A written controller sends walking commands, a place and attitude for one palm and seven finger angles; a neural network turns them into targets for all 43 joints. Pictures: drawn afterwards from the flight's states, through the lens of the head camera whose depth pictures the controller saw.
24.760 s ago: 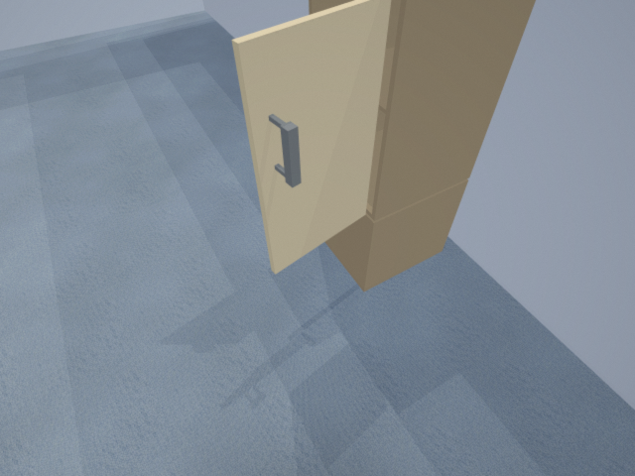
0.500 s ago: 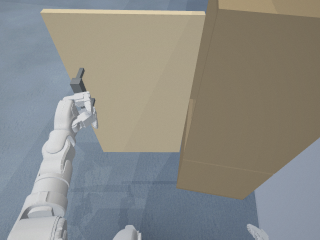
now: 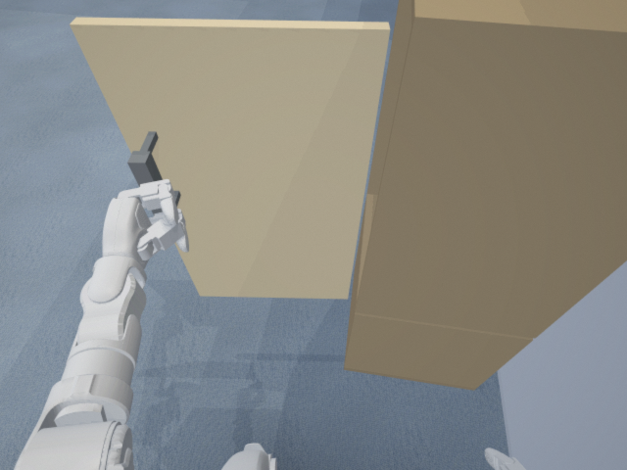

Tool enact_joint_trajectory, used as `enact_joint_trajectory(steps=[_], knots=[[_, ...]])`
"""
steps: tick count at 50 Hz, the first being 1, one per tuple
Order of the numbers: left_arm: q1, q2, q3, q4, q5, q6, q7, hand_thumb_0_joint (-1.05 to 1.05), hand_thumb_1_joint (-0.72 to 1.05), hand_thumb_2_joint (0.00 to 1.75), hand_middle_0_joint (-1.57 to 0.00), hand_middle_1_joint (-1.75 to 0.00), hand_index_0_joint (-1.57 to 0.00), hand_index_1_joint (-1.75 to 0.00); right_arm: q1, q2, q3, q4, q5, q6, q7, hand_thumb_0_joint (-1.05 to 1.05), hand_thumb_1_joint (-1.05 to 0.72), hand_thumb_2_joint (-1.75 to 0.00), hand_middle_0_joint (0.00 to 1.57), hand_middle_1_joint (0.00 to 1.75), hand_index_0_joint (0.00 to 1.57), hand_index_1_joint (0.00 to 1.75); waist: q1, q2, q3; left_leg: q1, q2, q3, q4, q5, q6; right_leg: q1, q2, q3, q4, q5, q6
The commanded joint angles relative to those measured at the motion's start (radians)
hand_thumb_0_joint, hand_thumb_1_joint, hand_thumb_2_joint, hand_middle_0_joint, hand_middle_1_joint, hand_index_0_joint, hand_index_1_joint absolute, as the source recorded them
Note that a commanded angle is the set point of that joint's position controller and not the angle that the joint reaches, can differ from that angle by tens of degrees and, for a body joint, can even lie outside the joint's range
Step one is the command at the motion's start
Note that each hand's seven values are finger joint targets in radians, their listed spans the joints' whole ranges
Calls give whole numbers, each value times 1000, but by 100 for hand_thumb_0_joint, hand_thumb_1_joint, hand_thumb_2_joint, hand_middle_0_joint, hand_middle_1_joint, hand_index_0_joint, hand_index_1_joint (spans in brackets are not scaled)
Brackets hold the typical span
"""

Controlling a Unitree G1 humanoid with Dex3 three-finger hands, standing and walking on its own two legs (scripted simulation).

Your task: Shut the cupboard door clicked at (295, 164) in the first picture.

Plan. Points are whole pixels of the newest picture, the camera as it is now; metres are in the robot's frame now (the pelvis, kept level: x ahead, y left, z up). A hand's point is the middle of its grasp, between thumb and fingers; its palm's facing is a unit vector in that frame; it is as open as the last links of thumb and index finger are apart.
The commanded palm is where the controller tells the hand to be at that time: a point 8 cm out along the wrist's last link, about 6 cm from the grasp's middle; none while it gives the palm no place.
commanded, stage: push the door shut along its arc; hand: left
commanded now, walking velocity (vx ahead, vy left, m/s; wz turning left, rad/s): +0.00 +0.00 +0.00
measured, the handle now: (160, 181) +0.48 +0.22 +0.09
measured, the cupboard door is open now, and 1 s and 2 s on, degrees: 98 78 65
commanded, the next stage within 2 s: pull the fist back off the door in 1.88 s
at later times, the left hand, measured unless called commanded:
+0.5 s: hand (188, 203) +0.44 +0.17 +0.10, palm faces -0.07 -1.00 -0.04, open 3.1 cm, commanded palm +0.44 +0.22 +0.09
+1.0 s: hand (199, 166) +0.51 +0.17 +0.10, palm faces -0.18 -0.98 -0.01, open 3.1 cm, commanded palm +0.51 +0.20 +0.09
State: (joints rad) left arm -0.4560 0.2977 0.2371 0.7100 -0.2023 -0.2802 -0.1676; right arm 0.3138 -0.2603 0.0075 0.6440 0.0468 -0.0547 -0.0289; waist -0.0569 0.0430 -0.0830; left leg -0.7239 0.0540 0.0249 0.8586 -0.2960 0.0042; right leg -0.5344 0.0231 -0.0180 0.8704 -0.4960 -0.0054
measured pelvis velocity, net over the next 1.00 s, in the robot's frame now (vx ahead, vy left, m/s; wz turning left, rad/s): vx -0.02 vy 0.01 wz -0.01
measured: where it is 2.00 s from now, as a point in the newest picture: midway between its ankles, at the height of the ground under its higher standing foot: outside the picture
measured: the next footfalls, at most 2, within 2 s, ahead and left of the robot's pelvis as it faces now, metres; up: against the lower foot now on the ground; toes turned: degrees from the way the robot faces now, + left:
none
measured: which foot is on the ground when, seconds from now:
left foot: down 0.00-1.00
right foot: down 0.00-1.00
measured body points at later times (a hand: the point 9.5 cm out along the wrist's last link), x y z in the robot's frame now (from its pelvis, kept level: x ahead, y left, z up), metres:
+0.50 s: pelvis -0.01 +0.00 -0.01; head +0.05 +0.00 +0.43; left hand +0.43 +0.23 +0.10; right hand +0.06 -0.27 -0.13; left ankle +0.08 +0.12 -0.69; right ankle -0.04 -0.12 -0.69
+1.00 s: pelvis -0.02 +0.01 -0.03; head +0.09 +0.03 +0.40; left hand +0.51 +0.22 +0.10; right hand -0.02 -0.27 -0.14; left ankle +0.08 +0.12 -0.69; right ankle -0.04 -0.12 -0.69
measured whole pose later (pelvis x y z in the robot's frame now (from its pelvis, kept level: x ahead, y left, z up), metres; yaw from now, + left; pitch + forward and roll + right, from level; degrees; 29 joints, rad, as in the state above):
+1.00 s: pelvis -0.02 +0.01 -0.03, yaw -1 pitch +19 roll -4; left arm -1.08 0.56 0.28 1.26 -0.13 -0.26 -0.38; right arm 0.40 -0.29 0.02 0.70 0.02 -0.07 -0.03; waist -0.18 0.06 -0.10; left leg -1.07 0.07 -0.02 1.05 -0.32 0.02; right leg -0.85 0.05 -0.05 1.04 -0.52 0.00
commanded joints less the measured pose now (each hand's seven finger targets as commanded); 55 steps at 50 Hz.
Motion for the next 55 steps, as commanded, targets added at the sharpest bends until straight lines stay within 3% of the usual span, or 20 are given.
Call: enact_joint_trajectory(steps=[1,4,7,8,11,14,17,21,22,24,25,28,29,31,33,39,42,49,51,55], knots=[[-392,176,15,-227,-9,-64,-8,0,90,90,-130,-150,-130,-150,9,-144,-56,-117,6,-36,-9,0,-90,-90,20,30,20,30,-6,6,-293,386,-27,-45,-85,107,25,-95,13,-3,-153,303,-3],[-500,204,15,-187,-4,-73,-17,0,90,90,-130,-150,-130,-150,16,-150,-54,-98,7,-34,-17,0,-90,-90,20,30,20,30,-34,-15,-275,376,-26,-53,-76,87,29,-121,11,1,-155,288,-1],[-547,239,33,-154,1,-86,-32,0,90,90,-130,-150,-130,-150,25,-158,-56,-87,3,-31,-19,0,-90,-90,20,30,20,30,-30,16,-317,397,-28,-61,-63,98,28,-128,11,5,-146,285,-7],[-560,209,10,-144,-3,-86,-40,0,90,90,-130,-150,-130,-150,22,-152,-53,-90,5,-32,-17,0,-90,-90,20,30,20,30,-35,16,-330,404,-29,-61,-63,104,28,-130,9,2,-143,293,-6],[-575,228,22,-61,-3,-83,-61,0,90,90,-130,-150,-130,-150,33,-155,-53,-80,5,-25,-16,0,-90,-90,20,30,20,30,-35,8,-312,385,-27,-62,-57,106,25,-145,9,2,-141,293,-7],[-678,245,18,-10,-5,-92,-82,0,90,90,-130,-150,-130,-150,41,-162,-52,-70,6,-20,-19,0,-90,-90,20,30,20,30,-59,-22,-299,357,-28,-64,-47,86,32,-164,9,8,-141,282,-4],[-733,270,24,26,-1,-107,-104,0,90,90,-130,-150,-130,-150,56,-170,-56,-59,3,-17,-22,0,-90,-90,20,30,20,30,-68,6,-327,366,-26,-73,-30,75,33,-196,11,9,-132,251,-8],[-824,221,-36,57,1,-119,-130,0,90,90,-130,-150,-130,-150,67,-170,-59,-45,5,-20,-21,0,-90,-90,20,30,20,30,-93,53,-349,396,-20,-88,-18,78,30,-261,12,5,-119,227,-12],[-841,233,-24,71,2,-120,-131,0,90,90,-130,-150,-130,-150,78,-174,-61,-36,0,-21,-21,0,-90,-90,20,30,20,30,-96,43,-360,392,-20,-93,-9,75,33,-266,13,2,-115,219,-12],[-854,282,11,125,-1,-110,-138,0,90,90,-130,-150,-130,-150,88,-184,-59,-30,4,-19,-23,0,-90,-90,20,30,20,30,-101,-1,-347,351,-17,-93,-11,51,36,-268,14,7,-121,200,-10],[-890,267,-12,129,1,-107,-145,0,90,90,-130,-150,-130,-150,87,-184,-58,-28,4,-19,-24,0,-90,-90,20,30,20,30,-112,15,-338,342,-17,-93,-10,37,36,-286,13,7,-118,185,-10],[-932,305,11,183,6,-98,-158,0,90,90,-130,-150,-130,-150,105,-191,-56,-15,2,-23,-25,0,-90,-90,20,30,20,30,-121,15,-354,310,-18,-93,10,31,41,-300,14,14,-110,179,-8],[-957,336,29,190,12,-99,-162,0,90,90,-130,-150,-130,-150,113,-194,-56,-9,0,-24,-25,0,-90,-90,20,30,20,30,-120,30,-366,305,-15,-96,18,36,40,-308,14,15,-101,178,-9],[-984,325,16,197,20,-99,-175,0,90,90,-130,-150,-130,-150,126,-194,-57,-7,-3,-28,-20,0,-90,-90,20,30,20,30,-123,61,-401,325,-13,-104,29,54,37,-332,17,7,-84,178,-13],[-988,361,43,218,23,-98,-185,0,90,90,-130,-150,-130,-150,139,-199,-58,-5,-6,-29,-17,0,-90,-90,20,30,20,30,-121,63,-422,317,-12,-108,40,65,39,-333,19,7,-76,181,-15],[-1064,414,60,297,40,-69,-207,0,90,90,-130,-150,-130,-150,169,-208,-52,-2,-6,-28,-14,0,-90,-90,20,30,20,30,-147,66,-394,256,-5,-110,66,31,42,-388,25,5,-61,145,-14],[-1112,439,74,303,47,-61,-217,0,90,90,-130,-150,-130,-150,191,-213,-52,-2,-12,-33,-14,0,-90,-90,20,30,20,30,-151,89,-433,268,-5,-116,83,54,44,-406,29,0,-43,151,-18],[-1196,427,47,316,71,-37,-232,0,90,90,-130,-150,-130,-150,227,-219,-56,10,-23,-34,-12,0,-90,-90,20,30,20,30,-177,151,-476,333,11,-147,108,95,35,-509,34,-22,-8,152,-25],[-1209,395,26,325,73,-26,-234,0,90,90,-130,-150,-130,-150,228,-217,-57,10,-25,-34,-8,0,-90,-90,20,30,20,30,-187,143,-475,333,11,-148,115,85,35,-529,36,-24,-8,146,-23],[-1273,438,51,348,83,-10,-233,0,90,90,-130,-150,-130,-150,246,-224,-53,15,-28,-34,-11,0,-90,-90,20,30,20,30,-199,142,-478,316,14,-154,126,90,36,-548,36,-29,6,147,-23]])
